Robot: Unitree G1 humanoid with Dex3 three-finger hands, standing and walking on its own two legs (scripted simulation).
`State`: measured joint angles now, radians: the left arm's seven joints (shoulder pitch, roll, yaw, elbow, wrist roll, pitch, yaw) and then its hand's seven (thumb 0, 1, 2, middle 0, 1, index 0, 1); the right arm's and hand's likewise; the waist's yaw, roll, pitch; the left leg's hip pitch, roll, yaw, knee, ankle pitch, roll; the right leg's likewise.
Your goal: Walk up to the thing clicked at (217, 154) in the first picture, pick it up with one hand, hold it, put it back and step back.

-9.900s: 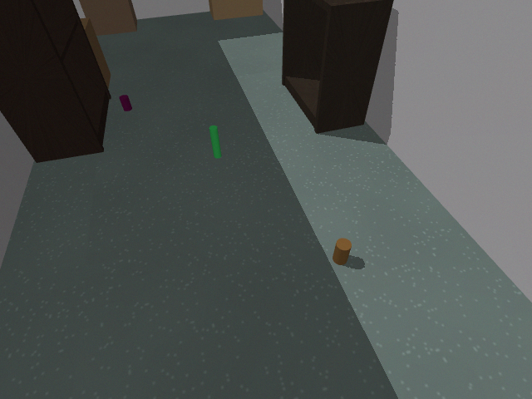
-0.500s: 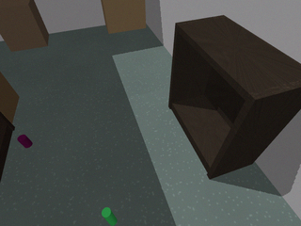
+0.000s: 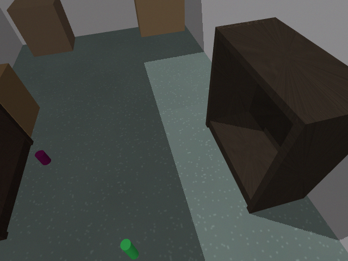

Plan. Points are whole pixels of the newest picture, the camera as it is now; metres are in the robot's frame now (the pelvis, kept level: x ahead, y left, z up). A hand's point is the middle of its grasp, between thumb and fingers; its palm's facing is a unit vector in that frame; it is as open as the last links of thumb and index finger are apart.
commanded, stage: walk up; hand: left
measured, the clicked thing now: (130, 249) +0.30 +0.27 -0.66
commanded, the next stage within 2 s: none
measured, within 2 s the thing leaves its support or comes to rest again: neither
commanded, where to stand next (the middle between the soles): +0.04 +0.01 m, yaw +1 degrees
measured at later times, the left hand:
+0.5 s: hand out of the picture +0.08 +0.29 -0.14, palm faces +0.02 -0.93 -0.36, open 7.4 cm
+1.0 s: hand out of the picture -0.04 +0.30 -0.14, palm faces +0.01 -0.87 -0.49, open 7.4 cm
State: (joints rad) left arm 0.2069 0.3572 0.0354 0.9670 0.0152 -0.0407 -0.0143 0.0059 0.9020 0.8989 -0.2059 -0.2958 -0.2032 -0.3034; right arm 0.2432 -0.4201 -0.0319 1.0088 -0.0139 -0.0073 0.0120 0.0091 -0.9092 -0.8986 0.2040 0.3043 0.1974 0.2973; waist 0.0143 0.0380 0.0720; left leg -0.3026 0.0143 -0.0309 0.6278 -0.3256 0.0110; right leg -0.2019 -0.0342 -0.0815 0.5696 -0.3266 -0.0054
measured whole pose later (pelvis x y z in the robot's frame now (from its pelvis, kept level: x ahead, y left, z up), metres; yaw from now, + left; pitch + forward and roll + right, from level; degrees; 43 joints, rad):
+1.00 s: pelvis -0.10 +0.01 -0.01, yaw +0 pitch -3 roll +2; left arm 0.14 0.37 0.06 0.99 0.02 0.02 0.04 0.00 0.90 0.90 -0.20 -0.30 -0.20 -0.30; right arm 0.01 -0.41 -0.09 0.93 -0.02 0.12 0.02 0.01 -0.91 -0.90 0.20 0.30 0.20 0.30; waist 0.02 0.06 0.21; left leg -0.54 -0.12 -0.13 1.09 -0.48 -0.01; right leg -0.33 -0.05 -0.02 0.71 -0.33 -0.01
